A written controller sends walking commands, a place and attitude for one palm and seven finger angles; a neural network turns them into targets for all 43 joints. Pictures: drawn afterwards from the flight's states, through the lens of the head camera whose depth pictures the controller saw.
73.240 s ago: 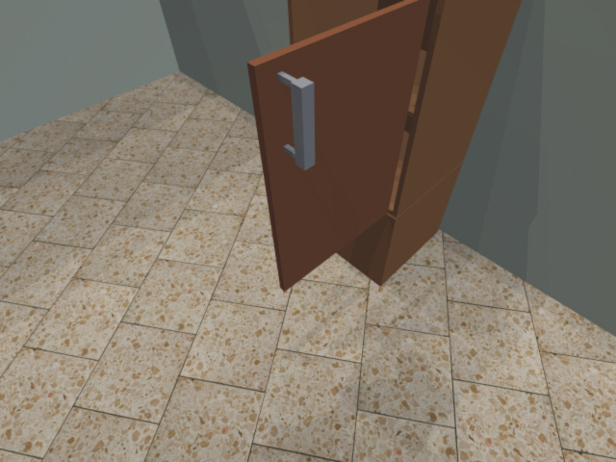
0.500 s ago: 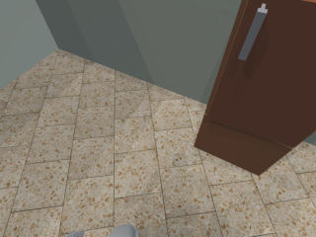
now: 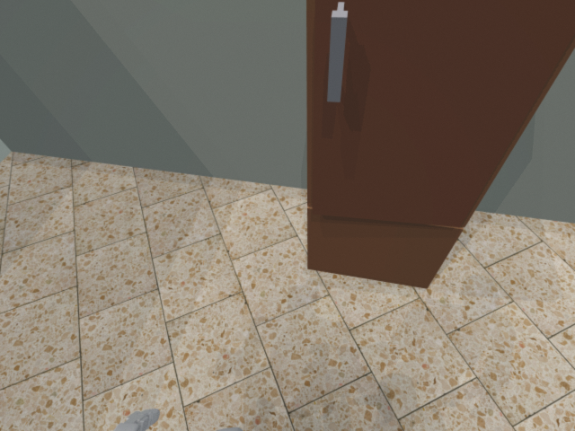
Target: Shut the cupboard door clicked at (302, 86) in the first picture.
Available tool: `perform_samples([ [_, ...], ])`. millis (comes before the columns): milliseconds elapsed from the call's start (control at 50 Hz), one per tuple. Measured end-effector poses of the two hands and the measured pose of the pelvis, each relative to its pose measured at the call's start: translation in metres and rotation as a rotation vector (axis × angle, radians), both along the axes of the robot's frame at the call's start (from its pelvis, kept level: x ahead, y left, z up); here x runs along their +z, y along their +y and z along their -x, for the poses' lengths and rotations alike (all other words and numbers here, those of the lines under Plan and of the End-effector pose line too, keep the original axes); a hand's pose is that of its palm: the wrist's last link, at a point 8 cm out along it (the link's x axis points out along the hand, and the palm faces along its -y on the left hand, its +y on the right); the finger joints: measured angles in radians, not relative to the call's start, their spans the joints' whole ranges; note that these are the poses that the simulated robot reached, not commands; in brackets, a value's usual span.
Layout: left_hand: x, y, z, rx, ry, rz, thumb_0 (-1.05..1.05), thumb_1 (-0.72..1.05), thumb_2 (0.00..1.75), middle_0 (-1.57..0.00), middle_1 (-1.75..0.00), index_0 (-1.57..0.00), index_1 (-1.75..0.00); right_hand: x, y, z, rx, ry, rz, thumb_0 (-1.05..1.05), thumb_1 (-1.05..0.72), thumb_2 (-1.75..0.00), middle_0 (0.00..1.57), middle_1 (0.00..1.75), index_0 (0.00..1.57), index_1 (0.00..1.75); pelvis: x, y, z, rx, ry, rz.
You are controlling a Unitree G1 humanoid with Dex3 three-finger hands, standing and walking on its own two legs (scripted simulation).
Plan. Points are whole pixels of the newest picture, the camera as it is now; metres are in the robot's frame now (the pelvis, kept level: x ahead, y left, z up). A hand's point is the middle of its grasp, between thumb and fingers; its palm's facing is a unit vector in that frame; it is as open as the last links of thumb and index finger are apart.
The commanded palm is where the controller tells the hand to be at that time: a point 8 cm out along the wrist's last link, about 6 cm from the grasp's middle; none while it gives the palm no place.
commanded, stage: take the last steps up to it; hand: left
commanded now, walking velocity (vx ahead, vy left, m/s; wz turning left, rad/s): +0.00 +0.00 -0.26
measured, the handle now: (337, 53) +0.68 -0.07 +0.16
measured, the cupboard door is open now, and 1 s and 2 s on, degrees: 4 4 4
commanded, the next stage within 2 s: come to a stop and stand still in 0.74 s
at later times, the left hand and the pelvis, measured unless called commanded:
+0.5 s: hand (196, 422) +0.16 +0.16 -0.15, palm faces -0.15 -0.97 -0.17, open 7.4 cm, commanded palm none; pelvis +0.07 -0.02 +0.02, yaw -9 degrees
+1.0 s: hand (282, 359) +0.26 +0.03 -0.18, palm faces -0.15 -0.97 -0.17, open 7.3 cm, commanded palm none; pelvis +0.21 -0.13 +0.00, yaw -11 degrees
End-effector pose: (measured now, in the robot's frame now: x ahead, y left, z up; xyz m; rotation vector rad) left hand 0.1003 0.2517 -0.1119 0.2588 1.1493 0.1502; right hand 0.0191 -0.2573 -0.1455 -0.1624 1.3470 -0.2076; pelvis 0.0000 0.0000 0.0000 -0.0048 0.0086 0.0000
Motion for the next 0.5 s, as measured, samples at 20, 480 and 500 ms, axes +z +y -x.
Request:
perform_samples([
  [20,0.002,-0.004,0.001,-0.004,0.007,-0.001,0.0,0.91,0.89,-0.2,-0.3,-0.2,-0.3,0.001,-0.003,0.001,-0.011,0.007,0.001,0.0,-0.9,-0.9,0.2,0.3,0.21,0.3,0.002,-0.001,-0.001,-0.007,0.0,-0.004],
  [480,-0.014,-0.032,-0.051,-0.097,0.144,0.104,0.0,0.91,0.89,-0.2,-0.3,-0.2,-0.3,0.035,0.002,0.005,-0.128,0.016,0.037,0.0,-0.9,-0.9,0.2,0.3,0.21,0.3,0.017,-0.018,-0.062,-0.148,0.015,0.013],
  [500,-0.013,-0.037,-0.061,-0.11,0.137,0.101,0.0,0.91,0.89,-0.2,-0.3,-0.2,-0.3,0.035,-0.001,0.009,-0.142,0.036,0.034,0.0,-0.9,-0.9,0.2,0.3,0.21,0.3,0.017,-0.022,-0.066,-0.155,0.017,0.014],
])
